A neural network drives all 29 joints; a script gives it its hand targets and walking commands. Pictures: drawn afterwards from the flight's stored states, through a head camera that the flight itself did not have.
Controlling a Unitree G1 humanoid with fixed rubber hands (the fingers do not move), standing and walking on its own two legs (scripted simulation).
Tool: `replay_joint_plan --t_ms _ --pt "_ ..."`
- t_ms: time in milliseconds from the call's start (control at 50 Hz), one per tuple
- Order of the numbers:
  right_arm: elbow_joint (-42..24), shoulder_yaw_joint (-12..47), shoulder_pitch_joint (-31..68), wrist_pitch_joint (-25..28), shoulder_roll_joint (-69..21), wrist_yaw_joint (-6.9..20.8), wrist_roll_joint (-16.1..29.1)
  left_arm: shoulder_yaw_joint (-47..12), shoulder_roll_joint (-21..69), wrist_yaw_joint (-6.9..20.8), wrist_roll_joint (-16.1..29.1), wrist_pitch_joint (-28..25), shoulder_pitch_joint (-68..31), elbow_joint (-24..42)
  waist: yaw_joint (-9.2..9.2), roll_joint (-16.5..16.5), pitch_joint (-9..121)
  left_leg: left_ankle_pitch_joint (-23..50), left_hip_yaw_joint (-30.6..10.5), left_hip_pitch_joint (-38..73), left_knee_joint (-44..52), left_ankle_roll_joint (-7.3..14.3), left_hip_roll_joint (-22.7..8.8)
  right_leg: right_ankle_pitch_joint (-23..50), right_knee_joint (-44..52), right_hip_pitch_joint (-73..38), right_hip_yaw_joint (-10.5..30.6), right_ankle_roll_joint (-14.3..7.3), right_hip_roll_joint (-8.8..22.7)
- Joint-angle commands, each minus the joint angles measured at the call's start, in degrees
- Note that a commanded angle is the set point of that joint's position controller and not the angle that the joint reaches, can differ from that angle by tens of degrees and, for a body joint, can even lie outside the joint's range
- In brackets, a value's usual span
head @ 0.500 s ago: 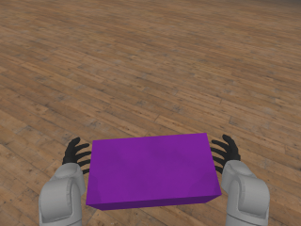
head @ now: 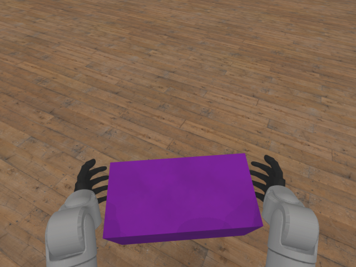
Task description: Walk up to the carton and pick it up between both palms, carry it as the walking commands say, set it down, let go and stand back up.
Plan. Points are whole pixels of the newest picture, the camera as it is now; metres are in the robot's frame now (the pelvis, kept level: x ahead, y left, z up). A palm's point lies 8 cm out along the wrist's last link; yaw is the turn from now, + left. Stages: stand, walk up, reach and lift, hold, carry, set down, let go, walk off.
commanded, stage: carry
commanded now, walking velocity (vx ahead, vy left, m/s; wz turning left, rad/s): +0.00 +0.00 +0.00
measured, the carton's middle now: (180, 201) +0.26 +0.00 +0.01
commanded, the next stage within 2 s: none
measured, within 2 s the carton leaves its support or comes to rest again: neither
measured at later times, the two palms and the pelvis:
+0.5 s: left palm (117, 189) +0.24 +0.13 +0.09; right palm (311, 219) +0.19 -0.23 +0.10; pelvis -0.02 -0.01 +0.01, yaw -6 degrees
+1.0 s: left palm (102, 205) +0.22 +0.16 +0.07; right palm (299, 235) +0.17 -0.21 +0.08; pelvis -0.05 +0.01 +0.01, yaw -6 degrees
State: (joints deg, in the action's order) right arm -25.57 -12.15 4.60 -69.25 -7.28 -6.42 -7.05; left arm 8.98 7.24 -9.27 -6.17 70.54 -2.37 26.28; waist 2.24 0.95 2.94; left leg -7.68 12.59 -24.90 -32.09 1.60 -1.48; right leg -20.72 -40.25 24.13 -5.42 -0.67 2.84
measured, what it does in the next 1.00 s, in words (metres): steps on the spot: right foot, then left foot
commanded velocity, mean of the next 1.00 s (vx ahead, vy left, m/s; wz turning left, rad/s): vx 0.00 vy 0.00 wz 0.00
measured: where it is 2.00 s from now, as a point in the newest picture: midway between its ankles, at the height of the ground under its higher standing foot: outside the picture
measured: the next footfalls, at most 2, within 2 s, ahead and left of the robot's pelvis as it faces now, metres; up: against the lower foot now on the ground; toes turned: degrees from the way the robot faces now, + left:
right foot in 0.14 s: +0.03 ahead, -0.09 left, +0.00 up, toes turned +0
left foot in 0.44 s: +0.03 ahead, +0.13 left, +0.00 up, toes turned -5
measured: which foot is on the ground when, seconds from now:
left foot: down 0.00-0.16, up 0.18-0.42, down 0.44-1.00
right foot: up 0.00-0.12, down 0.14-1.00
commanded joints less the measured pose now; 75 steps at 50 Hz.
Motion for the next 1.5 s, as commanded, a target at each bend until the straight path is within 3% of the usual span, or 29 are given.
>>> replay_joint_plan --t_ms 0,40,60,80,100,120,160,200,320,380,420,460,500,600,720,740,760,840,880,900,960,1000,1100,1160,1300,1380,1420,1440,1480 --pt "-7.59 44.43 28.58 0.26 -46.6 13.97 22.65 -46.06 49.61 16.76 25.75 -0.9 -34.03 7.19 -0.98 10.92 16.33 -24.8 -11.35 -0.02 26.43 -9.19 -16.52 -5.69 -8.74 -8.59 -5.72 -1.76 -3.11" --pt "-9.3 46.58 29.92 1.03 -48.98 13.87 23.39 -45.68 50.97 16.98 25.85 -1.6 -34.44 6.74 -1.1 9.53 18.43 -19.02 -9.54 2.4 25.6 -10.67 -15.23 -6.09 1.87 -13.18 -6.26 -2.93 -2.5" --pt "-9.18 47.36 29.15 0.86 -50.02 13.84 23.81 -44.89 50.57 16.78 26.0 -2.14 -34.8 8.74 -0.66 4.18 19.51 -16.61 -6.79 4.26 21.03 -10.81 -12.61 -5.54 12.64 -17.61 -5.8 -3.89 -1.77" --pt "-10.53 48.23 29.97 1.28 -49.86 13.8 24.34 -43.31 50.25 17.07 25.45 -2.91 -32.94 7.75 0.03 -6.92 20.07 -12.02 -2.39 1.56 8.97 -10.39 -8.3 -5.31 21.63 -22.86 0.79 -5.01 1.6" --pt "-10.14 49.62 29.77 1.58 -50.17 13.43 24.58 -42.1 51.36 17.43 25.43 -3.56 -32.33 5.96 -0.7 -21.34 20.04 -13.11 -4.79 -2.55 -6.07 -7.11 -5.23 -3.03 26.02 -22.45 17.37 -7.03 11.42" --pt "-10.31 49.89 30.97 1.5 -50.26 13.53 24.84 -41.71 52.3 17.4 25.41 -3.79 -32.09 5.2 -1.45 -21.71 17.03 -15.41 -9.11 -11.09 -13.93 -4.83 -4.01 4.39 25.65 -20.41 22.85 -9.58 18.04" --pt "-11.75 51.22 30.25 1.67 -47.67 13.49 25.21 -41.16 50.61 17.33 23.02 -4.06 -26.98 3.89 -1.43 -11.47 14.54 -12.78 -12.35 -8.57 -22.08 -3.38 -3.76 -3.21 26.02 -12.17 17.21 -10.26 16.34" --pt "-8.36 49.56 29.05 1.73 -48.54 13.98 25.1 -41.49 51.44 17.38 23.36 -3.89 -29.16 3.58 -1.62 -4.72 16.02 -10.22 -13.53 -7.53 -22.86 -2.39 -2.2 3.17 24.32 -12.09 9.95 -8.48 13.24" --pt "-4.88 49.24 24.21 1.06 -48.6 14.8 27.13 -42.37 48.64 15.46 22.17 -4.25 -29.43 8.19 -2.08 -5.9 18.55 -14.07 -9.59 -2.8 -5.09 -2.74 -0.63 40.61 13.78 -20.94 7.93 -9.24 11.15" --pt "-4.76 48.44 25.78 0.73 -46.47 14.63 26.79 -39.63 46.61 14.7 20.06 -3.34 -25.17 3.15 -3.1 -2.03 20.35 1.84 -12.81 10.52 9.45 -2.94 -3.95 29.08 10.05 -16.33 5.63 -5.4 8.25" --pt "-5.29 47.76 25.68 0.76 -46.32 14.56 26.58 -40.51 47.66 14.82 21.21 -2.99 -25.41 2.97 -2.01 2.75 24.37 26.61 -17.39 15.97 3.91 -1.52 -8.89 19.74 7.71 -13.23 4.68 -2.73 4.14" --pt "-4.55 47.95 24.33 1.29 -48.78 14.75 25.85 -43.82 49.38 15.5 23.53 -3.19 -29.67 7.06 -2.12 4.02 21.42 19.82 -13.88 11.26 2.21 -1.3 -7.02 25.17 11.91 -14.96 4.29 -2.33 4.39" --pt "-6.56 48.48 26.35 1.82 -49.62 14.54 25.49 -43.83 49.93 16.32 24.06 -3.65 -32.27 6.98 -2.39 -1.22 19.62 10.32 -13.78 6.52 3.01 -1.57 -5.73 27.79 13.13 -18.22 4.8 -2.63 5.8" --pt "-6.12 46.33 26.65 2.84 -49.17 14.62 23.37 -46.32 50.42 17.2 25.77 -4.73 -35.91 8.62 -2.66 0.92 21.82 4.32 -12.97 9.53 3.82 -0.89 -5.46 19.86 14.9 -17.2 5.49 -3.45 5.8" --pt "7.23 39.81 27.21 6.01 -43.4 15.35 18.88 -38.82 43.65 17.68 19.83 -7.73 -35.21 -5.61 -2.64 -2.37 12.78 -8.59 -13.74 4.73 6.88 -0.39 -4.73 2.67 19.41 -11.17 6.9 -2.49 5.99" --pt "-0.89 43.5 30.59 6.51 -46.65 15.2 21.42 -42.32 48.28 17.85 22.27 -7.9 -36.18 -0.18 -2.73 -3.26 13.2 -9.48 -13.54 4.69 5.9 -0.36 -4.08 0.75 20.04 -11.41 6.83 -2.63 5.98" --pt "-3.89 45.11 29.71 5.76 -48.38 15.04 22.63 -44.81 50.49 17.83 24.22 -7.18 -36.76 3.83 -2.83 -2.23 13.46 -9.36 -13.74 5.13 6.35 -0.47 -3.83 -0.49 19.87 -9.87 7.73 -2.67 6.55" --pt "11.65 37.95 29.26 8.36 -42.3 15.84 17.87 -36.1 43.64 17.38 17.4 -10.01 -35.21 -11.69 -2.78 -0.25 15.48 -5.56 -15.82 3.7 8.58 -0.02 -5.53 6.5 16.28 -14.27 5.19 -1.58 5.01" --pt "8.88 40.14 28.42 9.6 -45.21 16.33 19.6 -37.68 45.75 17.38 18.33 -11.52 -35.03 -7.65 -2.61 -0.3 15.79 -5.97 -14.69 2.74 7.73 -0.23 -5.48 7.39 17.03 -15.11 5.38 -1.92 5.57" --pt "-1.85 45.5 30.52 9.26 -49.26 16.23 23.37 -42.83 50.31 17.29 21.84 -11.26 -35.84 2.1 -2.67 -2.9 15.43 -6.92 -14.4 3.3 7.4 -0.56 -4.83 5.32 17.84 -13.16 6.2 -1.93 5.75" --pt "6.07 41.31 31.1 10.25 -45.05 16.15 20.53 -36.98 46.31 16.97 17.87 -12.31 -33.99 -7.53 -2.69 -1.23 17.86 -4.11 -14.47 4.44 7.57 -0.15 -4.66 7.17 16.68 -15.0 5.11 -1.72 5.19" --pt "0.16 44.3 29.82 9.79 -46.39 15.51 22.2 -40.07 47.86 16.45 19.64 -11.65 -32.36 -2.75 -2.53 -1.18 19.1 -2.94 -15.37 4.47 7.71 0.31 -4.97 8.67 16.25 -15.82 4.68 -1.85 4.97" --pt "13.2 37.66 29.46 14.39 -42.66 17.35 17.76 -35.57 42.57 17.11 15.24 -16.59 -36.25 -10.05 -2.47 2.52 19.13 -3.65 -15.65 6.73 9.63 0.51 -5.63 8.31 14.43 -13.23 5.02 -2.41 5.28" --pt "4.48 42.31 30.74 15.19 -46.19 16.59 20.04 -39.96 47.53 17.19 18.43 -17.04 -34.9 -4.3 -2.48 -2.67 19.11 -3.88 -14.99 4.19 7.85 0.74 -5.07 8.92 15.85 -15.25 4.89 -2.0 5.48" --pt "14.85 36.95 27.55 16.65 -39.93 16.74 14.84 -35.13 41.31 17.75 14.86 -18.72 -34.2 -13.23 -2.56 -2.21 19.79 -1.45 -14.29 5.76 7.17 0.59 -4.92 10.97 15.08 -14.56 4.96 -1.94 5.77" --pt "3.78 41.98 32.13 17.25 -45.18 16.28 18.97 -40.48 47.82 17.9 18.97 -18.65 -36.2 -4.67 -2.54 -1.33 20.13 0.33 -15.09 5.93 6.95 1.09 -5.18 11.87 15.13 -14.96 4.83 -1.93 5.67" --pt "12.59 38.61 31.21 17.63 -40.99 16.76 15.97 -35.48 43.22 17.84 14.63 -19.25 -33.84 -13.95 -2.39 -1.22 18.18 -2.4 -14.78 4.63 6.9 0.82 -4.44 10.76 15.76 -13.85 5.29 -2.0 5.71" --pt "7.32 41.4 29.94 17.04 -43.83 16.45 17.79 -40.14 45.38 17.57 17.68 -19.01 -36.63 -4.8 -2.57 -0.94 18.16 -3.05 -15.19 4.75 7.5 1.17 -4.61 9.47 15.65 -13.38 5.75 -2.23 6.04" --pt "23.69 32.4 29.25 19.19 -35.91 17.04 11.26 -30.51 38.3 18.12 11.11 -21.12 -34.25 -23.11 -2.61 -2.71 19.78 1.28 -14.64 6.07 6.64 0.75 -5.32 12.2 14.06 -14.61 3.76 -1.58 5.67"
